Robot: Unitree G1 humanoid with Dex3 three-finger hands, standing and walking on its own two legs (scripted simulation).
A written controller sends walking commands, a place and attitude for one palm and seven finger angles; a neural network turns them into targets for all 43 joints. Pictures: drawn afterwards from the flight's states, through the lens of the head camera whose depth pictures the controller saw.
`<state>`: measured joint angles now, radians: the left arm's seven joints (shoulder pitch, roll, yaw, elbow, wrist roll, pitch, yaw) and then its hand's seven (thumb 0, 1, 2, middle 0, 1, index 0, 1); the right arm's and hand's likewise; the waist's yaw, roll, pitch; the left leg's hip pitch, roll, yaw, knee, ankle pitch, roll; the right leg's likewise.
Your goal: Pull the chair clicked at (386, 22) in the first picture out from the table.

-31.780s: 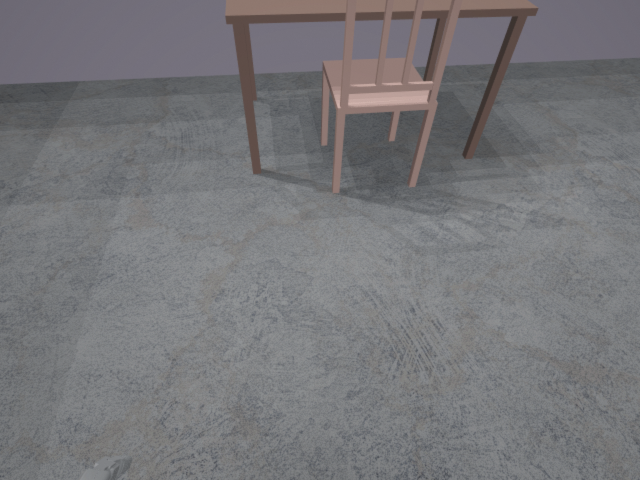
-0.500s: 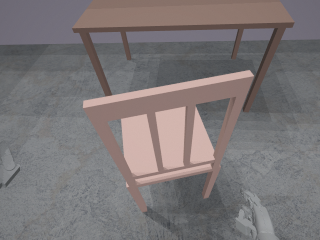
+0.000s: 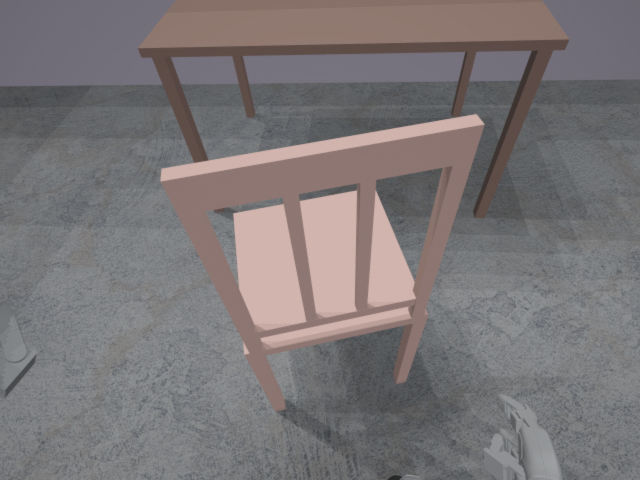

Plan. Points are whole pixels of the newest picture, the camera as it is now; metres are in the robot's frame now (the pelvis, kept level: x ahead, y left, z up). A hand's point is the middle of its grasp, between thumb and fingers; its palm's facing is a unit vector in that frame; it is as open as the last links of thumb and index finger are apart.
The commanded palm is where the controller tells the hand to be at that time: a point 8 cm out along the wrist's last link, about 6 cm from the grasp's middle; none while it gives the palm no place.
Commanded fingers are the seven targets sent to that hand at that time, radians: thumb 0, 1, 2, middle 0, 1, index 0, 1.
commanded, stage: step back with the hand held close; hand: left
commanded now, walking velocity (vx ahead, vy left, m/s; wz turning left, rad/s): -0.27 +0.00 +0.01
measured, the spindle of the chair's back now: (302, 267) +0.44 +0.07 -0.05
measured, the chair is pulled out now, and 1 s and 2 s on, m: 0.57 0.57 0.57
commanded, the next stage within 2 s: stop stepping back and stand still in 1.30 s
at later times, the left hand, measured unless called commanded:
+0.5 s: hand (28, 356) +0.19 +0.26 +0.16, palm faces +0.43 -0.73 -0.54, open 7.4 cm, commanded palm +0.13 +0.30 +0.19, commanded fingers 0.00 0.90 0.90 -0.20 -0.30 -0.20 -0.30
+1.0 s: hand (9, 410) +0.15 +0.25 +0.17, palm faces +0.39 -0.71 -0.58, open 7.4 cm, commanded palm +0.08 +0.29 +0.19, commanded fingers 0.00 0.90 0.90 -0.20 -0.30 -0.20 -0.30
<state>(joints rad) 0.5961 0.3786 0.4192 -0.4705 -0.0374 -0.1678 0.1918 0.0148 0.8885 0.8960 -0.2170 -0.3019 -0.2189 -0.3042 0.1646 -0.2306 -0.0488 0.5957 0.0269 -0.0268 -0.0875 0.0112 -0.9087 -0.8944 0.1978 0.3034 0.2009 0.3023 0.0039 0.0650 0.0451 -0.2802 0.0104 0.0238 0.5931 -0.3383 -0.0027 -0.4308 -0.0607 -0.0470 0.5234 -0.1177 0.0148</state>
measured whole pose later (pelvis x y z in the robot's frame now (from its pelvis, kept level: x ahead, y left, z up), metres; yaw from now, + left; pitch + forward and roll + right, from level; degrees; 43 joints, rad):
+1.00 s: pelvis -0.04 -0.02 +0.00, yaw +3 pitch +3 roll +1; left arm 0.64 0.48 0.50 -0.60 -0.05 -0.26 0.18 0.02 0.89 0.90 -0.22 -0.30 -0.22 -0.30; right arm 0.10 -0.18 -0.07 0.64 0.00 -0.09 -0.08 0.01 -0.91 -0.89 0.20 0.30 0.20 0.30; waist 0.00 -0.05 0.09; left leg -0.33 0.02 0.02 0.57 -0.28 -0.02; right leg -0.53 -0.02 0.00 0.74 -0.33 0.02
